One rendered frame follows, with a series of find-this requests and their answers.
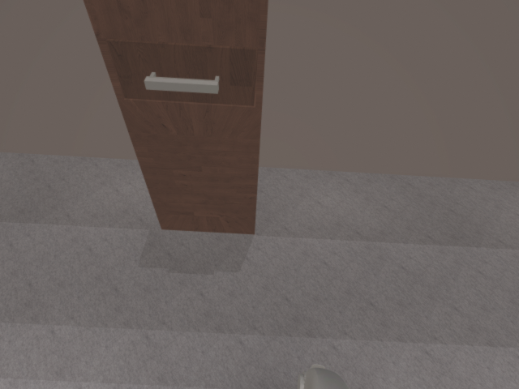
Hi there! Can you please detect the robot right thigh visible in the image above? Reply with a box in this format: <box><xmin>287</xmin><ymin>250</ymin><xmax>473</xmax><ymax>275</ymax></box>
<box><xmin>297</xmin><ymin>368</ymin><xmax>349</xmax><ymax>389</ymax></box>

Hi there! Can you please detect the cabinet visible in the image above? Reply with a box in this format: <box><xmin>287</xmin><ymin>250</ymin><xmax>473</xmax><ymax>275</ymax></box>
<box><xmin>84</xmin><ymin>0</ymin><xmax>268</xmax><ymax>234</ymax></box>

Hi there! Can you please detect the handle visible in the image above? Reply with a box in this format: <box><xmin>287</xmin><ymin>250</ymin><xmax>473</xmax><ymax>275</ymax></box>
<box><xmin>144</xmin><ymin>72</ymin><xmax>219</xmax><ymax>94</ymax></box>

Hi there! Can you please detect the drawer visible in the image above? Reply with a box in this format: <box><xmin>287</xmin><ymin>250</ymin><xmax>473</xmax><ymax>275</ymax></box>
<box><xmin>107</xmin><ymin>39</ymin><xmax>258</xmax><ymax>106</ymax></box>

